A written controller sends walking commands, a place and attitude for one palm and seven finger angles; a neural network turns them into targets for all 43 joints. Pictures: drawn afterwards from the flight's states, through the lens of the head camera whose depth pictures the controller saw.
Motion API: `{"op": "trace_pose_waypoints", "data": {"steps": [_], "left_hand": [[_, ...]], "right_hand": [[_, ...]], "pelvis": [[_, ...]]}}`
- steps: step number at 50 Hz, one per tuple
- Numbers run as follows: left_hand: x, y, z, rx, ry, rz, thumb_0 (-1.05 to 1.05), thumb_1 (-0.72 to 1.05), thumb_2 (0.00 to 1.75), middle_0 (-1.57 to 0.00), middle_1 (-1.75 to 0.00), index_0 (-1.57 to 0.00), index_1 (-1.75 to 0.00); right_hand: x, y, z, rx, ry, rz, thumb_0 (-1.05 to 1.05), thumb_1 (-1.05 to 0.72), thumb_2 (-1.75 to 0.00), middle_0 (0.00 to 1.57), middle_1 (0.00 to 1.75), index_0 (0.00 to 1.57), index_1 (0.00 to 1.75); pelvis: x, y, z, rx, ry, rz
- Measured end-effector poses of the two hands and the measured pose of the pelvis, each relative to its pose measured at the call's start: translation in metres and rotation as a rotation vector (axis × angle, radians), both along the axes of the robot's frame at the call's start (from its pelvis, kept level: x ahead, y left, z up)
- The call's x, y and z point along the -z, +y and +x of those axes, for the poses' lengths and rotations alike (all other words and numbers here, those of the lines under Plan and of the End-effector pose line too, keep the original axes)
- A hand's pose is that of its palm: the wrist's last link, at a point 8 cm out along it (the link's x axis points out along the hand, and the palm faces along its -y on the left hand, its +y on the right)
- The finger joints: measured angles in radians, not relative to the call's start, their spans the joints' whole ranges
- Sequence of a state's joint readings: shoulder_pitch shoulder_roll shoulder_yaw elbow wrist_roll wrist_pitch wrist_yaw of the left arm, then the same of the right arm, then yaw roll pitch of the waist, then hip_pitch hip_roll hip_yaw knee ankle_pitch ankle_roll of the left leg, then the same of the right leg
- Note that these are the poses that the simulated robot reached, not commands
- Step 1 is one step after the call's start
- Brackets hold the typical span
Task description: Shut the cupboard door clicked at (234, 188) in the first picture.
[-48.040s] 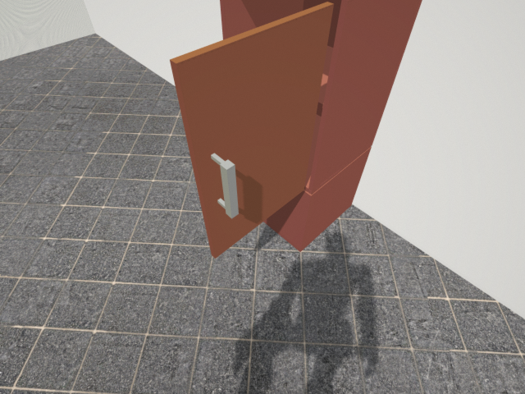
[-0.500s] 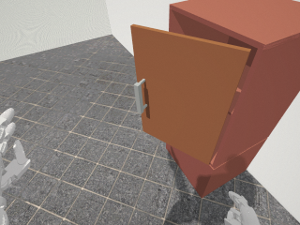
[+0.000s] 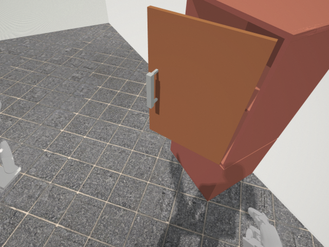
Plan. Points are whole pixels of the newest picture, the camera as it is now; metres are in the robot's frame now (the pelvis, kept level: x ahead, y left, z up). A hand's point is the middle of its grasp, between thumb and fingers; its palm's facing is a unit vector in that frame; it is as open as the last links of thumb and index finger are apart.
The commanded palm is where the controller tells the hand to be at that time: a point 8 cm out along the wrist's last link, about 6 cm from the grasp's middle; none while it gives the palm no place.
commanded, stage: step back with the hand held close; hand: left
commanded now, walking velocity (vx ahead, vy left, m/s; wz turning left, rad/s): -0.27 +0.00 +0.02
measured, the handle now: (153, 89) +0.70 +0.09 -0.03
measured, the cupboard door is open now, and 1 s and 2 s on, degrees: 27 27 27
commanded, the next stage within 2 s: stop stepping back and stand still in 1.26 s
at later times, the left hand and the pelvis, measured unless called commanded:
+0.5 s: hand (4, 195) +0.15 +0.26 +0.18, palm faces +0.50 -0.73 -0.46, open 7.4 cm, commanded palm +0.09 +0.29 +0.19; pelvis -0.04 -0.01 -0.01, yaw +2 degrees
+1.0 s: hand (0, 241) +0.10 +0.22 +0.19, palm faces +0.40 -0.84 -0.36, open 7.5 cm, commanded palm +0.02 +0.27 +0.19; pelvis -0.13 -0.03 +0.00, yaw -1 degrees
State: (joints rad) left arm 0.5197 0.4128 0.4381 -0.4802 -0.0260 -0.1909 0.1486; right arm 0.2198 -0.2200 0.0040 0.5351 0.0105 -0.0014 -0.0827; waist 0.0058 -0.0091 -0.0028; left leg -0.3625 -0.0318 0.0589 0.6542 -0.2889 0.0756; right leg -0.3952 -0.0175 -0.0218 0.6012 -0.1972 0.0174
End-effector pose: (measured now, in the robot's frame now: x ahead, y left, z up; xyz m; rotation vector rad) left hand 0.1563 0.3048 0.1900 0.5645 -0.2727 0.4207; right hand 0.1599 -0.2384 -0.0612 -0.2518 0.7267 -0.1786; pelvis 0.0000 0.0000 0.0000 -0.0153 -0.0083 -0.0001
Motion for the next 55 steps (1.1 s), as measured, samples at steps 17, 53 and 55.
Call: {"op": "trace_pose_waypoints", "data": {"steps": [17, 53, 55], "left_hand": [[-0.008, -0.005, -0.030, 0.018, -0.116, 0.077, 0.02, 0.89, 0.90, -0.21, -0.30, -0.21, -0.31], [-0.017, -0.054, -0.111, 0.204, -0.111, -0.007, 0.02, 0.89, 0.90, -0.21, -0.30, -0.21, -0.31], [-0.023, -0.053, -0.119, 0.226, -0.108, 0.038, 0.02, 0.89, 0.90, -0.21, -0.30, -0.21, -0.31]], "right_hand": [[0.019, -0.008, -0.051, -0.005, 0.049, -0.015, 0.01, -0.90, -0.90, 0.20, 0.30, 0.21, 0.30], [-0.011, -0.006, -0.116, -0.012, -0.065, 0.034, 0.01, -0.90, -0.90, 0.21, 0.30, 0.21, 0.30], [-0.012, -0.018, -0.133, 0.029, -0.057, 0.006, 0.01, -0.90, -0.90, 0.21, 0.30, 0.21, 0.30]], "pelvis": [[0.012, -0.005, -0.031, -0.036, -0.004, -0.014], [-0.004, -0.030, -0.133, 0.015, 0.028, -0.044], [-0.004, -0.029, -0.133, 0.024, 0.021, -0.037]]}}
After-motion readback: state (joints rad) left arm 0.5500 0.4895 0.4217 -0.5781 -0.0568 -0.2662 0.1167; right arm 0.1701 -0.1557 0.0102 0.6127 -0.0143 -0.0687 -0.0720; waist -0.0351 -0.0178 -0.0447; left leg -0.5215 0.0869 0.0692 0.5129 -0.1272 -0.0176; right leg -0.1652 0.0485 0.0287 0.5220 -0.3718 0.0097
